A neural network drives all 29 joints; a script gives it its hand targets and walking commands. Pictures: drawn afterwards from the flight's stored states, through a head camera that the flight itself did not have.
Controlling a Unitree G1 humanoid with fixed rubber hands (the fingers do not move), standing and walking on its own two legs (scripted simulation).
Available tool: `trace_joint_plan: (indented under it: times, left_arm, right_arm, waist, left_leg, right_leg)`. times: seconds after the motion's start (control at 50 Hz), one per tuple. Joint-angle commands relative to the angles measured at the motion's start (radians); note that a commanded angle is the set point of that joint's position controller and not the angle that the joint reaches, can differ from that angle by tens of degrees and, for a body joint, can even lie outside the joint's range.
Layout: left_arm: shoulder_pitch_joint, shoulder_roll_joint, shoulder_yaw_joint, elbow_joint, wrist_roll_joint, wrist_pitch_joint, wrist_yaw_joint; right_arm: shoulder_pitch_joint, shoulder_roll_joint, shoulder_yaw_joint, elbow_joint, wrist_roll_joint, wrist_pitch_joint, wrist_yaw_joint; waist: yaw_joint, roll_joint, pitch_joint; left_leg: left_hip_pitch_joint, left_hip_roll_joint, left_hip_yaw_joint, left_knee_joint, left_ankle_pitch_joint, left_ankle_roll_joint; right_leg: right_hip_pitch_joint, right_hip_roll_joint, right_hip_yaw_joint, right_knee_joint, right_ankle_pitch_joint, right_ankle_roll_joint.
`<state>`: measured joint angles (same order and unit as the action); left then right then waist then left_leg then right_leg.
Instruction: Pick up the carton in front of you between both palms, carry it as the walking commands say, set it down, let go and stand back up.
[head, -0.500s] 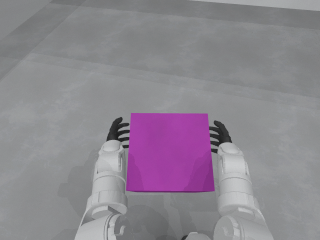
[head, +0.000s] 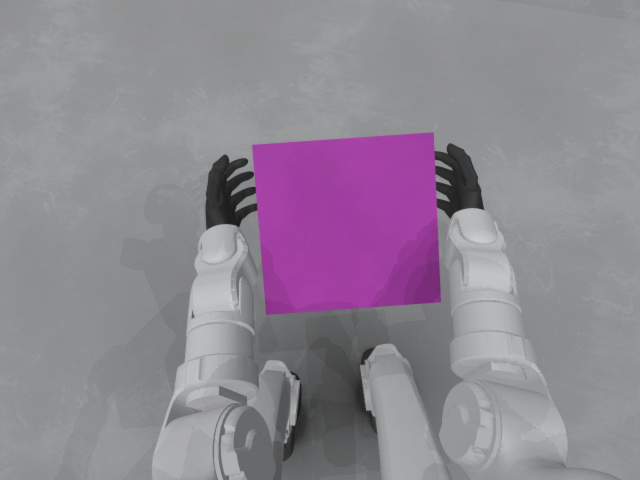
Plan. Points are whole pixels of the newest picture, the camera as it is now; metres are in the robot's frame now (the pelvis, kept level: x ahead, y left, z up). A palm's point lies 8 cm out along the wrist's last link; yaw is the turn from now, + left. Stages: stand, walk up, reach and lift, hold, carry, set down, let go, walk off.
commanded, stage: set down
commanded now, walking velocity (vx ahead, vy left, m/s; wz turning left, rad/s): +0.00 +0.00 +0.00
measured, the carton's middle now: (340, 222) +0.44 -0.04 -0.17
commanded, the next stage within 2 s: none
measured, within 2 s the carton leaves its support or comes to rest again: rests again in 1.80 s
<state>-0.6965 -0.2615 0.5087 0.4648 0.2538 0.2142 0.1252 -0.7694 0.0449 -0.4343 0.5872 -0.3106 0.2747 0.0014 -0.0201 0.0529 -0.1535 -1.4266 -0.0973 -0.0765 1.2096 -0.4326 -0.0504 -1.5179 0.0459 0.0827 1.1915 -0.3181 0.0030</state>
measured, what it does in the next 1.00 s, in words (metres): lowers itself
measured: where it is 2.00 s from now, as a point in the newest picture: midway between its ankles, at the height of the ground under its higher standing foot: (332, 419)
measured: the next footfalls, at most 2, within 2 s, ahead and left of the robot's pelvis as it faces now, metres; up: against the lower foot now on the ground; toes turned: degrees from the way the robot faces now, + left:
none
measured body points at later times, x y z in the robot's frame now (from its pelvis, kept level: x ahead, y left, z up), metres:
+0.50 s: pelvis -0.02 +0.00 -0.13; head +0.26 -0.05 +0.22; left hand +0.46 +0.09 -0.23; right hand +0.45 -0.21 -0.25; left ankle +0.06 +0.14 -0.61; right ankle +0.10 -0.11 -0.61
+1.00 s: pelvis -0.04 +0.01 -0.23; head +0.30 -0.05 +0.06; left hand +0.48 +0.08 -0.38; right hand +0.47 -0.22 -0.40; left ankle +0.06 +0.14 -0.61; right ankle +0.10 -0.11 -0.61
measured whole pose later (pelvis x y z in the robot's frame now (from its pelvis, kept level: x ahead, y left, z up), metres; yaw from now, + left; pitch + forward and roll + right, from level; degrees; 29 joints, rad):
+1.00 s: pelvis -0.04 +0.01 -0.23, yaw +5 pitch +43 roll +5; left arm -1.19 -0.07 0.42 0.77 0.07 0.16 0.28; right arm -1.26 -0.29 -0.24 0.95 -0.08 0.23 -0.04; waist -0.09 0.10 0.12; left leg -2.20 -0.23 -0.05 2.05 -0.61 -0.11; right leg -2.30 0.08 0.10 2.01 -0.46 0.05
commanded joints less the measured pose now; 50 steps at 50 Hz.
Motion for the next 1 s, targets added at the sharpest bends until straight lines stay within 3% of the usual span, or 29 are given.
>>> trace_joint_plan:
  times: [0.0, 0.12, 0.34, 0.64, 0.92, 0.98]
  left_arm:
    - [-0.583, -0.812, -0.574, 0.155, -0.078, 0.038, -0.284]
    - [-0.672, -0.803, -0.553, 0.190, -0.103, 0.027, -0.271]
    - [-0.768, -0.767, -0.567, 0.223, -0.152, -0.009, -0.202]
    - [-0.921, -0.687, -0.551, 0.257, -0.182, -0.042, -0.124]
    - [-1.076, -0.607, -0.546, 0.304, -0.244, -0.055, -0.100]
    - [-1.114, -0.606, -0.558, 0.289, -0.256, -0.059, -0.101]
  right_arm:
    - [-0.507, 0.889, 0.532, 0.102, 0.113, 0.007, 0.272]
    - [-0.595, 0.877, 0.531, 0.117, 0.140, -0.002, 0.246]
    - [-0.706, 0.788, 0.551, 0.122, 0.197, -0.040, 0.211]
    - [-0.858, 0.623, 0.520, 0.174, 0.253, -0.078, 0.208]
    - [-1.015, 0.487, 0.514, 0.236, 0.321, -0.100, 0.214]
    - [-1.078, 0.484, 0.526, 0.200, 0.354, -0.110, 0.216]
  waist:
    - [-0.023, -0.105, -0.784]
    - [-0.027, -0.122, -0.880]
    - [-0.055, -0.119, -0.980]
    - [-0.101, -0.074, -0.971]
    - [-0.141, -0.055, -0.928]
    - [-0.154, -0.049, -0.928]
  left_leg:
    - [0.008, -0.093, 0.101, -0.060, 0.029, 0.006]
    - [-0.131, -0.108, 0.115, 0.074, 0.035, 0.003]
    - [-0.262, -0.132, 0.138, 0.271, 0.029, -0.007]
    - [-0.341, -0.149, 0.153, 0.478, 0.009, -0.011]
    - [-0.408, -0.150, 0.164, 0.669, 0.014, -0.009]
    - [-0.398, -0.146, 0.162, 0.700, 0.017, -0.004]
  right_leg:
    - [0.674, 0.067, -0.041, -0.045, 0.083, 0.004]
    - [0.601, 0.076, -0.044, 0.072, 0.113, 0.012]
    - [0.444, 0.087, -0.088, 0.265, 0.154, 0.029]
    - [0.182, 0.076, -0.127, 0.475, 0.122, 0.028]
    - [0.042, 0.050, -0.136, 0.653, 0.121, 0.022]
    - [0.000, 0.046, -0.136, 0.681, 0.128, 0.019]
